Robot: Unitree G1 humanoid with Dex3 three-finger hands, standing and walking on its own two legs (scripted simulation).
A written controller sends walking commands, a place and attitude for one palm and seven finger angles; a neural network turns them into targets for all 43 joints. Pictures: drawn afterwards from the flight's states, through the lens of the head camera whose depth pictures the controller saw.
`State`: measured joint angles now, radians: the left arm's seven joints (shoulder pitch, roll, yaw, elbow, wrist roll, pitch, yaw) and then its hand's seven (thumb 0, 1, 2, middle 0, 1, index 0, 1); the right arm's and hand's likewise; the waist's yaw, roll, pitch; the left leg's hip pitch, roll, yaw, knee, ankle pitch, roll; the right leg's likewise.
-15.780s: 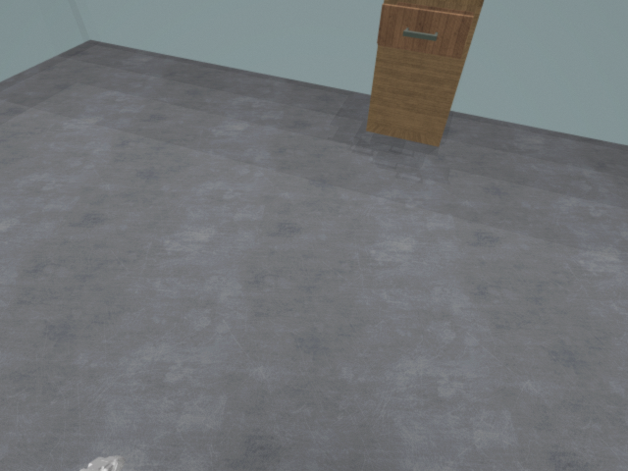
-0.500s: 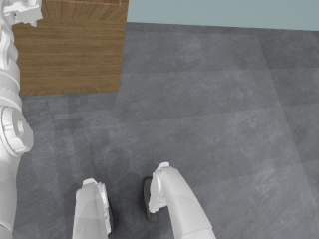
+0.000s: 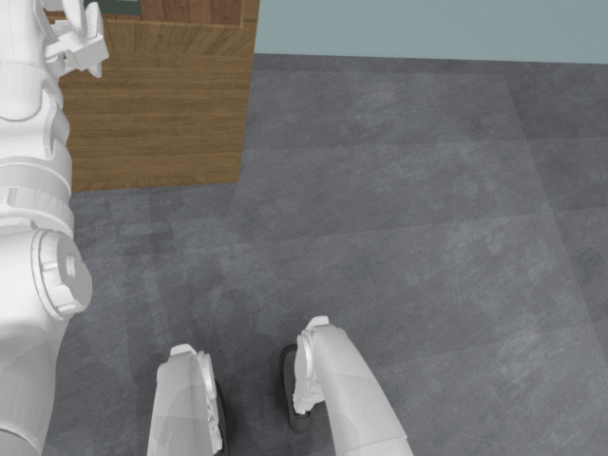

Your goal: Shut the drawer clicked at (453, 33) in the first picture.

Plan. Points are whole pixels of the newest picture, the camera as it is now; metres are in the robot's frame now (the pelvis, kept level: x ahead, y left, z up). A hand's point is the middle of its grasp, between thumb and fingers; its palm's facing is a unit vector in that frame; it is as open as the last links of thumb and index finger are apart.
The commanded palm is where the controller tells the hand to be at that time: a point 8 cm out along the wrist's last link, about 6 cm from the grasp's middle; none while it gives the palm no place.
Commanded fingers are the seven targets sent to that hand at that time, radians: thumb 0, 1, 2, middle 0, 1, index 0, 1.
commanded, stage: pull the fist back off the drawer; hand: left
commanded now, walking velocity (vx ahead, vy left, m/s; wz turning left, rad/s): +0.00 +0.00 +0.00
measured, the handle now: out of the picture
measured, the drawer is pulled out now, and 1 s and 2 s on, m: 0.00 0.00 0.00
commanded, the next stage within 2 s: draw the hand back to the body in 0.16 s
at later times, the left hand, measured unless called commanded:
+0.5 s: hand (64, 56) +0.52 +0.17 +0.09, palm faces +0.03 -1.00 -0.07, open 3.2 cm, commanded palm +0.48 +0.21 +0.12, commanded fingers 0.00 0.90 0.90 -1.40 -1.60 -1.40 -1.60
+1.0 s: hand out of the picture +0.37 +0.21 +0.21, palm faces +0.22 -0.94 -0.26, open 3.3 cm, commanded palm +0.33 +0.25 +0.24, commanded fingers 0.00 0.90 0.90 -1.40 -1.60 -1.40 -1.60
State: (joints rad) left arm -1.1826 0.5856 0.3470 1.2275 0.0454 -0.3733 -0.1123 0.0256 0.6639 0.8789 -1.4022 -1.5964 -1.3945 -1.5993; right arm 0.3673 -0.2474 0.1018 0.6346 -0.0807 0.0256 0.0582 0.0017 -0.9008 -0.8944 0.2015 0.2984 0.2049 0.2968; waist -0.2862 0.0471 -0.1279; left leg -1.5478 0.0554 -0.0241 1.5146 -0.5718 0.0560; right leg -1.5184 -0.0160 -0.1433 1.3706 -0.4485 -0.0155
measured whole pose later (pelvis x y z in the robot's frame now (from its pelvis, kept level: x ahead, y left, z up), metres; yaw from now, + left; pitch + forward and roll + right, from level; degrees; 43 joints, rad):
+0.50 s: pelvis +0.05 -0.01 +0.06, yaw +1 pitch +28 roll -4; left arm -0.63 0.38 0.31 0.70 -0.11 -0.33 -0.14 0.02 0.87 0.89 -1.40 -1.60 -1.39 -1.60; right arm 0.31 -0.24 0.04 0.57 0.01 0.10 0.05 0.00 -0.90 -0.89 0.20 0.30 0.20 0.30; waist -0.15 0.05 -0.13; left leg -1.18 0.06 0.03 1.26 -0.57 0.04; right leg -1.20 0.01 -0.09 1.17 -0.46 -0.02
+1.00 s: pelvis +0.09 -0.01 +0.16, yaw +4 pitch +6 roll -1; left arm 0.05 0.29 0.08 0.14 -0.06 -0.07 0.08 0.02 0.90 0.90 -1.40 -1.60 -1.39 -1.60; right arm 0.20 -0.23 0.04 0.50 0.04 0.05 -0.08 0.01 -0.90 -0.90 0.20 0.30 0.20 0.30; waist 0.00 0.04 -0.06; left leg -0.38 0.01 0.04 0.69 -0.41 0.03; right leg -0.41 -0.01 -0.07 0.65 -0.34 -0.01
